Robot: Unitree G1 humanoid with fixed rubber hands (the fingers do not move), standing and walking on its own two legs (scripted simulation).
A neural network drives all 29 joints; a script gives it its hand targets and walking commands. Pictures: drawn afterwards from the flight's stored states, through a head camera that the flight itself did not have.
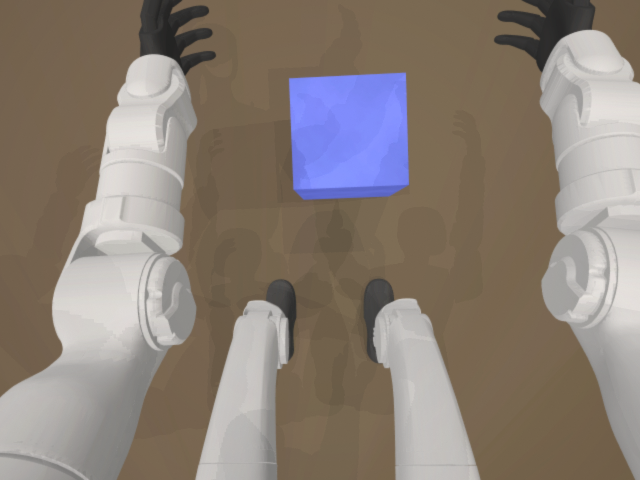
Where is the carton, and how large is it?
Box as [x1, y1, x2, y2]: [289, 73, 408, 199]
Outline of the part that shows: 405,73 289,78 293,189 304,199 386,196 390,195 408,184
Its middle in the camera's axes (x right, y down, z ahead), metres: +0.05 -0.21 +0.83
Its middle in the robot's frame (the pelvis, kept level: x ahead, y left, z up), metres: +0.54 -0.03 -0.52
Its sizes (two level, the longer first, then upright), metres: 0.210 0.200 0.250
